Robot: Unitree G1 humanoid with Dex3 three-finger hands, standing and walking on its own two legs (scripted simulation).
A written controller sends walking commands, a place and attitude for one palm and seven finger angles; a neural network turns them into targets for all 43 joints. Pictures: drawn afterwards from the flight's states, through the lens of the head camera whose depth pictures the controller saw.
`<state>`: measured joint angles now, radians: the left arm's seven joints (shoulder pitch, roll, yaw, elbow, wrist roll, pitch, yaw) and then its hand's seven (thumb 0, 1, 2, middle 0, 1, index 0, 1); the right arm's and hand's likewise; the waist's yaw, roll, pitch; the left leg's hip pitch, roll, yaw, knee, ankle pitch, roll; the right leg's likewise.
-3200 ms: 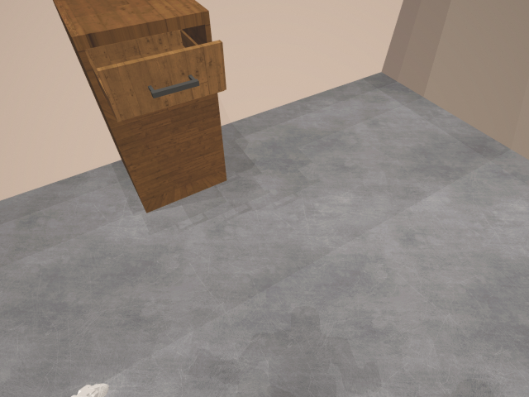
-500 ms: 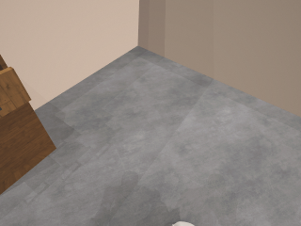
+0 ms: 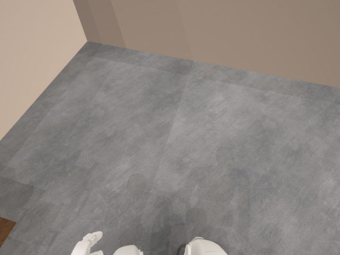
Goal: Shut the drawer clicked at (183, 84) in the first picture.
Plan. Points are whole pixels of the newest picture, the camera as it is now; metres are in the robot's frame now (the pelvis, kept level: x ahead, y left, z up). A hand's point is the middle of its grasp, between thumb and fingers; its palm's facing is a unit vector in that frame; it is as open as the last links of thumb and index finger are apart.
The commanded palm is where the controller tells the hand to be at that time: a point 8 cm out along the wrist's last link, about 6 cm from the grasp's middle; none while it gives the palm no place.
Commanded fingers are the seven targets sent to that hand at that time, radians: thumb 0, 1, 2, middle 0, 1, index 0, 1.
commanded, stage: turn to face it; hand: left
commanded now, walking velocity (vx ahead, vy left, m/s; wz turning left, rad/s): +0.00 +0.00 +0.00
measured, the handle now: out of the picture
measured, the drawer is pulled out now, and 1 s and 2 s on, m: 0.15 0.15 0.15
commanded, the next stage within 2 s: none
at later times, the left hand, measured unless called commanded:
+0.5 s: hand out of the picture +0.12 +0.26 -0.15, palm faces +0.17 -0.97 -0.19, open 7.4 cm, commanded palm none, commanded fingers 0.00 0.90 0.90 -0.20 -0.30 -0.20 -0.30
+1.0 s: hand out of the picture +0.09 +0.21 -0.12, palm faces +0.41 -0.87 -0.28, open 7.4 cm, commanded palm none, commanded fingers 0.00 0.90 0.90 -0.20 -0.30 -0.20 -0.30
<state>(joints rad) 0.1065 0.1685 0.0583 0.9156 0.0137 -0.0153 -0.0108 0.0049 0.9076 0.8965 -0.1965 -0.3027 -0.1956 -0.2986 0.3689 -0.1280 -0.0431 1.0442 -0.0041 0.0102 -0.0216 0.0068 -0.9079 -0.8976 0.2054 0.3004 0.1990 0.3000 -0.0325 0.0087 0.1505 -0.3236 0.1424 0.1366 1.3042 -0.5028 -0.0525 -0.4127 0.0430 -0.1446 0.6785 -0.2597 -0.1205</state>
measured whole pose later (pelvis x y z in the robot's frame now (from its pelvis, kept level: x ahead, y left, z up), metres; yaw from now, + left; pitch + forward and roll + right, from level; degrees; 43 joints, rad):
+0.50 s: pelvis +0.07 +0.06 +0.02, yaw +7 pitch +1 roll -2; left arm 0.19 0.20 0.08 0.96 0.02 0.05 0.02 0.01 0.91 0.90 -0.20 -0.30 -0.20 -0.30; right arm 0.24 -0.15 -0.04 0.96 -0.03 0.01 -0.02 0.00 -0.93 -0.90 0.20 0.30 0.20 0.30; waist -0.01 -0.02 0.06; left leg -0.30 0.01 0.03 0.53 -0.25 0.04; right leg -0.43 -0.04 -0.05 1.04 -0.45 0.05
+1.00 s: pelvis +0.07 -0.01 +0.03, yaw +26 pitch -1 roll +3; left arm 0.17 0.17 0.04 0.88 0.03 0.02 0.02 0.01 0.90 0.90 -0.20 -0.30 -0.20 -0.30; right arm 0.19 -0.28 -0.11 0.93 -0.02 0.08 0.02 0.00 -0.91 -0.90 0.20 0.30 0.19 0.30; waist -0.04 0.03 0.07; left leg -0.52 0.03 0.02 1.14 -0.39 -0.08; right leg -0.16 -0.11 -0.16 0.51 -0.33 0.00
